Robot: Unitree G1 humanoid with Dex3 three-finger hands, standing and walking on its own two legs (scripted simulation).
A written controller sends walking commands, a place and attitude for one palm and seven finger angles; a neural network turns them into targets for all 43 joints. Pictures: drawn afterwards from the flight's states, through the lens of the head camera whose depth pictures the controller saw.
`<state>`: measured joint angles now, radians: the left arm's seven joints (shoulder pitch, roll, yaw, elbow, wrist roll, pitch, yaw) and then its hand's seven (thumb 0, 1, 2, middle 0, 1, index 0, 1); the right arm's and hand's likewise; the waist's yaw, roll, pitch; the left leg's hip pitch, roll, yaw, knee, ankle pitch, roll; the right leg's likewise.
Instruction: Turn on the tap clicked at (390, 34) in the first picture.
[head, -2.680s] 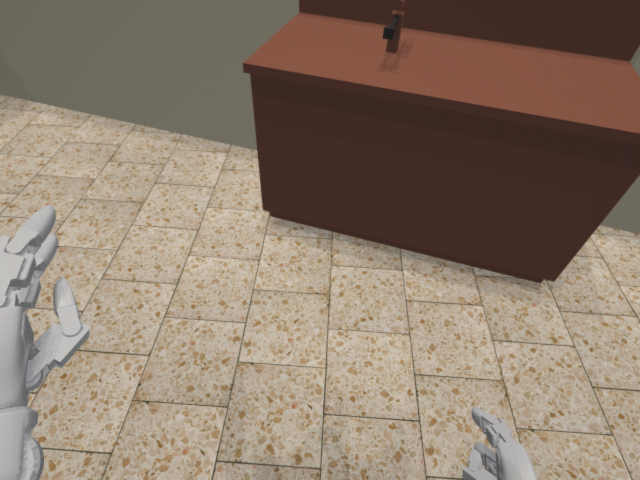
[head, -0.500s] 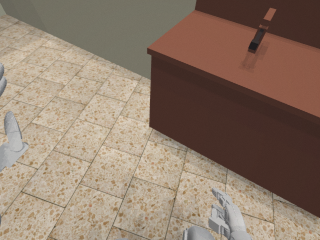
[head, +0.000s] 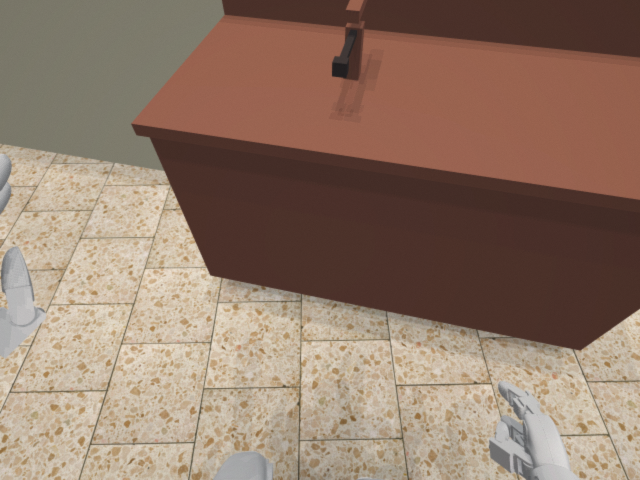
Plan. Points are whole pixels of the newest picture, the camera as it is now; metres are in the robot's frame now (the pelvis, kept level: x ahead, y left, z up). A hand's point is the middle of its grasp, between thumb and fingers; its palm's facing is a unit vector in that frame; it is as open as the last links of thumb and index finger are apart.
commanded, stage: turn to face it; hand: left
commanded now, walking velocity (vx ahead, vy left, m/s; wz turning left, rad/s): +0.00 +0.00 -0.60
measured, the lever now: (340, 67) +0.80 -0.02 +0.08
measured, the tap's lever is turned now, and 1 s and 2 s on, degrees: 0 0 0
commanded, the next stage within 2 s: take the last steps up to it in 0.80 s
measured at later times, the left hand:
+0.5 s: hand (37, 322) +0.21 +0.22 +0.20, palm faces +0.21 -0.89 -0.41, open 7.4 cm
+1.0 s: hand (148, 366) +0.19 +0.14 +0.18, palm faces -0.02 -0.91 -0.42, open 7.4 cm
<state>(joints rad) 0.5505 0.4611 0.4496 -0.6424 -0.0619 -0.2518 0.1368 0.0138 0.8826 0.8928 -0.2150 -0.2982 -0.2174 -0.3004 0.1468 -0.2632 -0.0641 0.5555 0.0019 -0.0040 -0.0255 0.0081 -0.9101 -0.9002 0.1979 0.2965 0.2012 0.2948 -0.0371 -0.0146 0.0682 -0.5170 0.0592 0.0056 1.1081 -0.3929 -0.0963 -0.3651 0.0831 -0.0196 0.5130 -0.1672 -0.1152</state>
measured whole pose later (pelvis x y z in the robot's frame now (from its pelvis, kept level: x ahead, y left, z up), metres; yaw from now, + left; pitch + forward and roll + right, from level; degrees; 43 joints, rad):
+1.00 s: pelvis -0.11 +0.02 +0.00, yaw -29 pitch -1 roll +0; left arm 0.52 0.41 0.43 -0.52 -0.04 -0.24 0.15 0.01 0.89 0.89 -0.21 -0.30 -0.22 -0.30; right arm 0.24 -0.24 -0.05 0.60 0.02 -0.02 -0.06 0.01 -0.91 -0.90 0.20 0.30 0.20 0.29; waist -0.02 -0.03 0.00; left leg -0.28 0.03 0.09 0.57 -0.28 0.02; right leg -0.35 0.04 0.03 0.64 -0.34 -0.01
